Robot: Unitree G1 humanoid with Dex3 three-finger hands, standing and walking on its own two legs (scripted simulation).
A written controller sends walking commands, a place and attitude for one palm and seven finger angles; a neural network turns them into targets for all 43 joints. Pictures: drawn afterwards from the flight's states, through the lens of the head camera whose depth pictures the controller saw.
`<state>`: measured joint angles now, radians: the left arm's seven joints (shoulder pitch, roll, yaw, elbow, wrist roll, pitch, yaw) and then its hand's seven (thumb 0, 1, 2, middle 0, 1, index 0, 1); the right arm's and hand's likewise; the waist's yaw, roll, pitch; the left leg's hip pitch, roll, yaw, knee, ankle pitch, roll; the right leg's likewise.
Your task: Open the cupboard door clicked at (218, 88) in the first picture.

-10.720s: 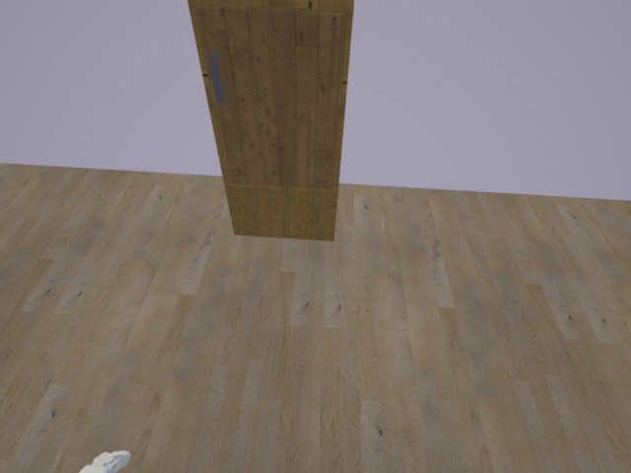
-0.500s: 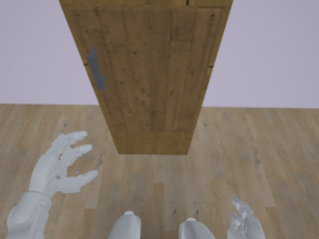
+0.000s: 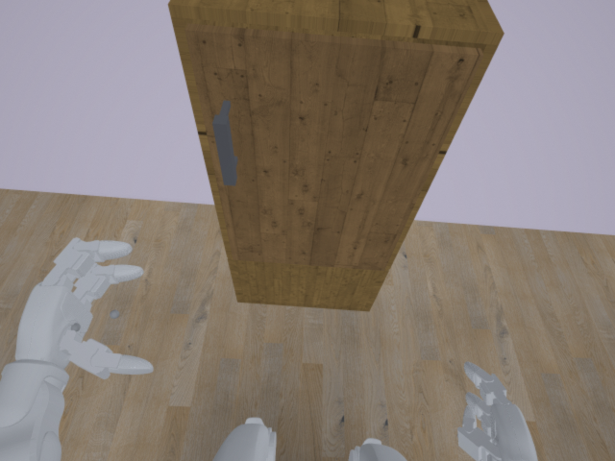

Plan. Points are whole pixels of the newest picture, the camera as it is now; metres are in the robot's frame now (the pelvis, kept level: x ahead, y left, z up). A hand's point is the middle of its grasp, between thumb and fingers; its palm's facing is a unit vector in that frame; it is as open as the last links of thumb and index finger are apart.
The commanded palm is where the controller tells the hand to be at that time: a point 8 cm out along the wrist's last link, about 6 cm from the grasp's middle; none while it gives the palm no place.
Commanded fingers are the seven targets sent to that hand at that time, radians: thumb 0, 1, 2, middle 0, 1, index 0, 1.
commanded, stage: raise the hand with hooked fingers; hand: left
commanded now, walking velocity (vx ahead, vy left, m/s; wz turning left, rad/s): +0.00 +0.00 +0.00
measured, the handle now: (228, 144) +0.57 +0.17 +0.04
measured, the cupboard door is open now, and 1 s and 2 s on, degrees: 0 0 0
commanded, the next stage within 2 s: move the hooked fingers beside the handle in 0.82 s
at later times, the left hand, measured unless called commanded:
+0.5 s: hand (110, 286) +0.30 +0.26 +0.06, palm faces -0.02 -1.00 -0.03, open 14.0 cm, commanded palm +0.27 +0.31 +0.06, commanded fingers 0.00 -0.50 0.30 -0.30 -1.20 -0.30 -1.20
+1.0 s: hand (119, 290) +0.29 +0.25 +0.06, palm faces +0.02 -1.00 -0.04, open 14.0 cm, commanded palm +0.28 +0.30 +0.06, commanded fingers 0.00 -0.50 0.30 -0.30 -1.20 -0.30 -1.20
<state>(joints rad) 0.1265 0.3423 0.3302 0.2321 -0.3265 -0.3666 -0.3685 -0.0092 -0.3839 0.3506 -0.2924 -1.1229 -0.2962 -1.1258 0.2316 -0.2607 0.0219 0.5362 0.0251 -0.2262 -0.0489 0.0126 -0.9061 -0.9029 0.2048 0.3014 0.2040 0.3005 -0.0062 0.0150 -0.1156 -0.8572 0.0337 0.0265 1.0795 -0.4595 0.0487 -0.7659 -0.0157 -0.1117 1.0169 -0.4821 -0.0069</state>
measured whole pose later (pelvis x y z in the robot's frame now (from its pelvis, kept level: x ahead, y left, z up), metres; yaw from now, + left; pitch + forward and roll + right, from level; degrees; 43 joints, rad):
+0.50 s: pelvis +0.01 -0.01 +0.01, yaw -1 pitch +13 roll -3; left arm -0.01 0.42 0.42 0.42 -0.37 -0.32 -0.52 -0.02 -0.50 0.30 -0.30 -1.19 -0.30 -1.20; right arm 0.30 -0.29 0.03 0.56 0.03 -0.19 -0.05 0.01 -0.90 -0.90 0.21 0.30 0.21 0.30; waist -0.02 0.02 -0.10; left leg -0.82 0.05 0.03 1.03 -0.44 0.04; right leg -0.74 0.00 -0.11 0.97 -0.46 -0.02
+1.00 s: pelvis +0.00 -0.02 +0.01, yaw +0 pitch +13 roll -2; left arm -0.04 0.40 0.42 0.47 -0.36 -0.36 -0.51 -0.02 -0.50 0.30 -0.30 -1.20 -0.30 -1.20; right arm 0.26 -0.27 0.04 0.56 0.04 -0.19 -0.06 0.01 -0.91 -0.90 0.21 0.30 0.21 0.30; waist -0.01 0.03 -0.11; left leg -0.83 0.05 0.02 1.04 -0.44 0.02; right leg -0.75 0.01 -0.12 1.00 -0.48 -0.04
